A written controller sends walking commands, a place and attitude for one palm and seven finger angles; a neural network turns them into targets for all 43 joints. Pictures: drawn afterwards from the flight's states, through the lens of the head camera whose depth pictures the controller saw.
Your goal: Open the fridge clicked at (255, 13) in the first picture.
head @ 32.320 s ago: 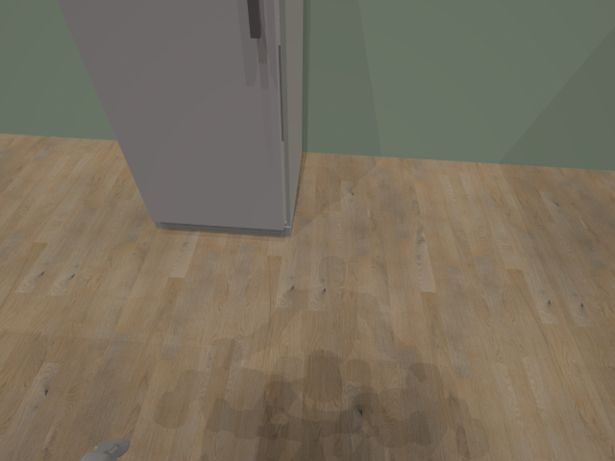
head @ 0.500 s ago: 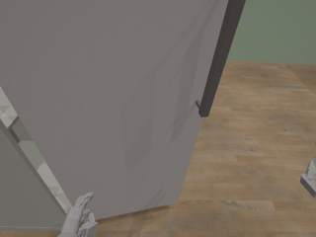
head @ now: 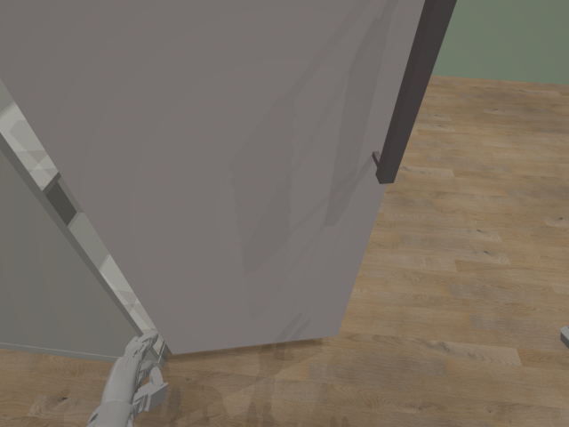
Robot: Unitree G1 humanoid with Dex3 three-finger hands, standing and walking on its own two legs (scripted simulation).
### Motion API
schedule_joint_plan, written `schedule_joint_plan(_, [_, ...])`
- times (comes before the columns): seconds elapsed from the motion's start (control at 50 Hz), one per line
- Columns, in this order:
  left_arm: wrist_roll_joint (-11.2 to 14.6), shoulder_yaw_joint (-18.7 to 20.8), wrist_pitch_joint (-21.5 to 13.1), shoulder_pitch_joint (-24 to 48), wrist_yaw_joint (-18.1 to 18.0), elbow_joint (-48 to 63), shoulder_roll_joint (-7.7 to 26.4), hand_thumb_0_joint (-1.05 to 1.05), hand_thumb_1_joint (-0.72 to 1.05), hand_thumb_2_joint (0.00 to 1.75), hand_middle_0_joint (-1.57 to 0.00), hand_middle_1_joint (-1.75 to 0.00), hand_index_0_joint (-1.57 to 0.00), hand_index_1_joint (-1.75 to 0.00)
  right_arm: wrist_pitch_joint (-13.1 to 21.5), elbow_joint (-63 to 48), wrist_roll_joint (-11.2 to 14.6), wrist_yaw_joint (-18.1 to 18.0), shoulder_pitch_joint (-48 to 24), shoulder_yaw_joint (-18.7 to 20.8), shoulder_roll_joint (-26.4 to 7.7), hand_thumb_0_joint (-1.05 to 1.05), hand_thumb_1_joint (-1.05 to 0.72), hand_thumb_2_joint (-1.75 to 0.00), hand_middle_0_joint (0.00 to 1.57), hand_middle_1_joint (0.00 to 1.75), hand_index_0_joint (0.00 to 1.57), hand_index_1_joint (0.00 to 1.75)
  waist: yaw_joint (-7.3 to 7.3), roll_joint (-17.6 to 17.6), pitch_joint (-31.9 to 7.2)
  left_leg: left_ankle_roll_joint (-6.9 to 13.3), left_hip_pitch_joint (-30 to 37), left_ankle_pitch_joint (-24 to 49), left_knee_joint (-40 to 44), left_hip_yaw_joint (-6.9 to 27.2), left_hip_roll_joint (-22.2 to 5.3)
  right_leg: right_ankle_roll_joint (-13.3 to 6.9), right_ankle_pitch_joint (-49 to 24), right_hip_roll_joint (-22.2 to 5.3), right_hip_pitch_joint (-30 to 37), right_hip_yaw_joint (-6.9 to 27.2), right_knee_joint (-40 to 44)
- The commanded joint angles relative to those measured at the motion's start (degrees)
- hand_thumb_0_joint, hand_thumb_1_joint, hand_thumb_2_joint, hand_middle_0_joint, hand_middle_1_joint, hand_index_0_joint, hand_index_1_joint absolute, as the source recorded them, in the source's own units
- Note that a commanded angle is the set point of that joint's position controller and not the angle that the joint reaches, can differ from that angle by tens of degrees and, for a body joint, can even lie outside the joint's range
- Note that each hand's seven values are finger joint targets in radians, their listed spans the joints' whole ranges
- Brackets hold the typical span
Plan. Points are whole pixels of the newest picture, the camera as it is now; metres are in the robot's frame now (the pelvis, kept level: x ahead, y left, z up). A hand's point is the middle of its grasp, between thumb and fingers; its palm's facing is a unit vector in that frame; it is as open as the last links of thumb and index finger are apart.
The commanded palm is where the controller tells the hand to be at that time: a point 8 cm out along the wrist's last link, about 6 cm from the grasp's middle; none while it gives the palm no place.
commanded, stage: step back with the hand held close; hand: right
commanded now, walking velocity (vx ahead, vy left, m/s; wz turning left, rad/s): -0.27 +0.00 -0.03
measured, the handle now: (409, 70) +0.49 -0.13 +0.27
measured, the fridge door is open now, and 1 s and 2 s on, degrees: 77 77 77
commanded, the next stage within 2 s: stop stepping back and stand still in 1.08 s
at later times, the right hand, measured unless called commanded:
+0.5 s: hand out of the picture +0.11 -0.30 +0.16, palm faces +0.53 +0.71 -0.46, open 7.4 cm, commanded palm +0.04 -0.32 +0.18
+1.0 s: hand out of the picture +0.04 -0.31 +0.17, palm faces +0.44 +0.83 -0.34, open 7.4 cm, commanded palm -0.01 -0.34 +0.18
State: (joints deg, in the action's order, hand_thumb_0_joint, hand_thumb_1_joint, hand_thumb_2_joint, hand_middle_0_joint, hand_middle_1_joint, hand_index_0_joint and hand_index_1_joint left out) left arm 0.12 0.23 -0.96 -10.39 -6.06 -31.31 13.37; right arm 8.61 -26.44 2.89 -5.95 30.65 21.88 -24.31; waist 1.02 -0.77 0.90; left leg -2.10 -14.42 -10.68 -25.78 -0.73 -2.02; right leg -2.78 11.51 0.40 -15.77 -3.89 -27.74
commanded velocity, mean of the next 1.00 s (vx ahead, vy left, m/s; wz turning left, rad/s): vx -0.35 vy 0.00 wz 0.04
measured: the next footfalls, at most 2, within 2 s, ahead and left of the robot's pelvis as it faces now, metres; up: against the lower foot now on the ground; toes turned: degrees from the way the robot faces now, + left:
left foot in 0.90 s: -0.17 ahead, +0.12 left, +0.00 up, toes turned +0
right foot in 1.02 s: -0.02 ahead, -0.11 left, +0.00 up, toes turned +0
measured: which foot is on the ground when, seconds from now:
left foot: down 0.00-0.66, up 0.68-0.88, down 0.90-1.00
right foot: down 0.00-0.90, up 0.92-1.00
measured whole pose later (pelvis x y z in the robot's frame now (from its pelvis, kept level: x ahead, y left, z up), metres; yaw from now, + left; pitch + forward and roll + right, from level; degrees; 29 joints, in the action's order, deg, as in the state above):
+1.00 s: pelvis -0.16 -0.05 -0.01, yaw +2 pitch +1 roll +3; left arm -1.2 -1.0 -6.6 -9.5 -4.1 -38.0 9.6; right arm 14.4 -28.5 1.5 -6.8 23.3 21.3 -23.9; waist 5.0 2.7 -2.5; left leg -2.8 -9.2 -18.6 -27.6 2.7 0.5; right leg 1.5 13.4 0.0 -28.8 -3.6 -38.1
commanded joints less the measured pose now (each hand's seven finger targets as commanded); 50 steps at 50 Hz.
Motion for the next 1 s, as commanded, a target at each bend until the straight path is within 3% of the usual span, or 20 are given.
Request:
schedule_joint_plan(0.0, [-0.14,2.16,-3.43,4.96,-0.49,9.66,7.18,0.0,0.9,0.9,-0.2,-0.3,-0.2,-0.3,4.65,-10.83,-0.43,-2.21,-2.89,9.04,-9.49,0.0,-0.9,-0.9,0.2,0.3,0.2,0.3,0.75,-3.74,-7.61,1.24,7.91,6.68,-2.24,2.04,0.49,-1.2,-1.37,-6.55,-6.34,8.48,8.54])
schedule_joint_plan(0.12, [-0.02,2.6,-5.57,3.94,-0.31,9.25,7.95,0.0,0.9,0.9,-0.2,-0.3,-0.2,-0.3,6.72,-9.27,-2.4,-2.39,-6.37,8.3,-7.85,0.0,-0.9,-0.9,0.2,0.3,0.2,0.3,0.25,-3.18,-2.73,1.56,10.16,-5.3,-4.46,4.35,0.58,-3.46,26.05,-7.55,-22.07,11.32,10.67])
schedule_joint_plan(0.28, [-0.74,2.46,-8.48,2.51,-0.07,7.46,7.37,0.0,0.9,0.9,-0.2,-0.3,-0.2,-0.3,9.38,-14.55,-2.68,-3.04,-8.5,9.17,-9.1,0.0,-0.9,-0.9,0.2,0.3,0.2,0.3,-0.52,-2.95,-5.47,3.1,1.58,-9.03,-1.84,7.56,-0.61,-2.28,22.92,-5.95,-14.59,12.16,6.25])
schedule_joint_plan(0.34, [-0.79,2.7,-9.77,2.79,-0.42,7.33,8.01,0.0,0.9,0.9,-0.2,-0.3,-0.2,-0.3,10.26,-13.27,-3.57,-3.2,-8.72,10.45,-8.72,0.0,-0.9,-0.9,0.2,0.3,0.2,0.3,0.16,-10.85,-6.04,1.25,11.77,-4.33,-13.9,2.93,4.39,-4.51,32.65,-11.22,-24.53,17.82,15.55])
schedule_joint_plan(0.38, [-0.65,2.99,-10.2,2.5,-0.2,7.23,7.38,0.0,0.9,0.9,-0.2,-0.3,-0.2,-0.3,10.39,-12.4,-3.49,-2.93,-6.92,11.34,-9.11,0.0,-0.9,-0.9,0.2,0.3,0.2,0.3,0.48,-9.82,-7.88,1.17,14.32,0.08,-16.8,2.67,5.32,-5.24,29.09,-12.6,-24.2,19.01,15.19])
schedule_joint_plan(0.42, [-0.91,3.18,-9.96,3.42,0.19,7.13,7.8,0.0,0.9,0.9,-0.2,-0.3,-0.2,-0.3,10.55,-10.24,-3.41,-2.22,-5.41,11.57,-8.93,0.0,-0.9,-0.9,0.2,0.3,0.2,0.3,0.43,-8.3,-3.3,2.0,13.78,-5.95,-13.5,5.1,5.35,-5.15,33.4,-12.04,-29.38,17.91,13.92])
schedule_joint_plan(0.48, [-0.74,2.88,-9.78,2.99,1.17,6.04,5.28,0.0,0.9,0.9,-0.2,-0.3,-0.2,-0.3,10.99,-12.01,-1.77,-1.72,-6.67,8.69,-8.74,0.0,-0.9,-0.9,0.2,0.3,0.2,0.3,-0.69,4.99,-5.66,6.56,-4.9,0.87,2.12,15.94,-3.65,0.59,12.22,-3.65,-7.99,8.38,-1.93])
schedule_joint_plan(0.52, [-0.63,3.17,-9.17,2.53,1.16,4.62,5.47,0.0,0.9,0.9,-0.2,-0.3,-0.2,-0.3,10.77,-12.75,-1.68,-2.17,-8.1,8.37,-10.03,0.0,-0.9,-0.9,0.2,0.3,0.2,0.3,-1.03,8.65,-8.31,7.72,-13.41,0.65,6.18,18.52,-7.91,1.99,7.62,-1.96,2.53,5.22,-10.27])
schedule_joint_plan(0.56, [-1.01,3.18,-8.43,2.75,0.93,4.38,5.34,0.0,0.9,0.9,-0.2,-0.3,-0.2,-0.3,10.11,-13.33,-1.84,-2.73,-8.14,9.05,-11.29,0.0,-0.9,-0.9,0.2,0.3,0.2,0.3,-1.29,5.9,-9.17,7.24,-12.87,7.38,4.1,16.65,-7.8,2.18,2.33,-2.03,3.52,4.96,-8.92])
schedule_joint_plan(0.6, [-0.62,3.16,-8.01,3.98,0.58,5.52,5.89,0.0,0.9,0.9,-0.2,-0.3,-0.2,-0.3,10.17,-14.53,-1.74,-2.68,-7.46,9.51,-11.33,0.0,-0.9,-0.9,0.2,0.3,0.2,0.3,-1.18,0.49,-9.69,3.95,-10.26,5.07,-0.42,10.99,-1.76,0.76,0.88,-5.02,1.97,8.39,-1.09])
schedule_joint_plan(0.66, [-0.8,4.07,-9.57,7.03,-0.14,7.26,9.11,0.0,0.9,0.9,-0.2,-0.3,-0.2,-0.3,11.63,-14.52,-2.95,-1.82,-8.06,12.77,-11.28,0.0,-0.9,-0.9,0.2,0.3,0.2,0.3,0.14,-19.29,-8.04,0.23,13.62,-8.51,-27.28,1.93,10.97,-6.09,40.91,-20.24,-26.69,27.45,27.17])
schedule_joint_plan(0.72, [-1.32,4.45,-10.04,4.44,1.26,5.35,6.09,0.0,0.9,0.9,-0.2,-0.3,-0.2,-0.3,10.81,-13.19,-1.6,-1.58,-4.97,11.79,-9.79,0.0,-0.9,-0.9,0.2,0.3,0.2,0.3,1.18,-9.21,-9.68,2.16,6.58,-16.92,-30.48,0.78,9.45,-4.67,22.89,-17.7,-15.98,18.92,22.89])
schedule_joint_plan(0.82, [-1.32,3.69,-9.85,3.67,2.5,3.06,4.91,0.0,0.9,0.9,-0.2,-0.3,-0.2,-0.3,10.01,-14.07,0.82,-1.74,-6.06,5.67,-7.92,0.0,-0.9,-0.9,0.2,0.3,0.2,0.3,0.63,-10.88,-11.43,5.36,3.1,-18.99,5.21,-0.72,4.74,6.54,11.97,-13.51,1.51,10.25,17.98])
schedule_joint_plan(0.84, [-1.31,3.42,-8.9,2.7,2.4,2.23,4.61,0.0,0.9,0.9,-0.2,-0.3,-0.2,-0.3,10.02,-13.79,0.32,-1.87,-8.48,5.37,-9.04,0.0,-0.9,-0.9,0.2,0.3,0.2,0.3,0.01,-3.26,-10.04,7.6,-3.56,-15.87,13.97,6.86,-2.2,7.29,6.38,-9.21,6.01,4.27,5.26])
schedule_joint_plan(0.86, [-1.29,3.27,-8.05,1.51,2.27,0.85,3.45,0.0,0.9,0.9,-0.2,-0.3,-0.2,-0.3,10.02,-14.93,-0.53,-2.43,-10.49,6.58,-11.87,0.0,-0.9,-0.9,0.2,0.3,0.2,0.3,-0.42,7.39,-10.14,11.11,-14.67,-11.01,19.82,20.67,-13.89,6.57,2.13,-5.54,10.61,4.07,-11.76])
schedule_joint_plan(0.88, [-2.19,2.17,-8.32,4.11,1.78,1.9,3.05,0.0,0.9,0.9,-0.2,-0.3,-0.2,-0.3,10.16,-17.24,-0.71,-2.97,-16.48,6.69,-13.76,0.0,-0.9,-0.9,0.2,0.3,0.2,0.3,-0.13,10.23,-6.91,13.93,-16.46,7.07,18.19,21.74,-20.4,6.21,8.14,-2.94,6.03,3.62,-21.42])
schedule_joint_plan(0.92, [-1.28,2.08,-9.07,3.48,1.08,1.12,3.28,0.0,0.9,0.9,-0.2,-0.3,-0.2,-0.3,8.46,-11.63,-1.38,-2.02,-20.34,4.0,-11.21,0.0,-0.9,-0.9,0.2,0.3,0.2,0.3,-1.15,15.16,-7.97,10.3,-9.56,17.75,8.07,10.0,-14.09,4.92,7.82,-1.9,1.11,4.06,-21.04])
schedule_joint_plan(0.94, [-0.97,2.1,-8.69,4.27,0.75,1.86,4.13,0.0,0.9,0.9,-0.2,-0.3,-0.2,-0.3,7.35,-9.57,-1.75,-1.72,-18.07,4.86,-11.26,0.0,-0.9,-0.9,0.2,0.3,0.2,0.3,-1.49,12.47,-4.72,8.05,-9.95,19.18,5.25,6.59,-10.59,4.52,4.56,-1.45,2.25,2.49,-14.74])
schedule_joint_plan(0.96, [-0.61,1.77,-8.13,5.69,0.42,1.91,5.13,0.0,0.9,0.9,-0.2,-0.3,-0.2,-0.3,6.56,-9.02,-1.87,-1.23,-17.26,4.98,-11.83,0.0,-0.9,-0.9,0.2,0.3,0.2,0.3,-1.95,5.63,-1.14,5.41,-12.97,15.29,0.25,3.48,-7.67,4.1,-2.39,-1.5,3.55,3.27,-4.65])
schedule_joint_plan(0.98, [-0.76,1.75,-8.26,6.71,-0.09,3.3,6.05,0.0,0.9,0.9,-0.2,-0.3,-0.2,-0.3,6.48,-11.46,-1.71,-0.95,-15.48,5.65,-11.41,0.0,-0.9,-0.9,0.2,0.3,0.2,0.3,-0.8,-5.77,-2.26,2.34,-10.51,7.46,-6.87,0.43,-0.54,2.55,-15.04,-6.37,2.52,9.17,7.24])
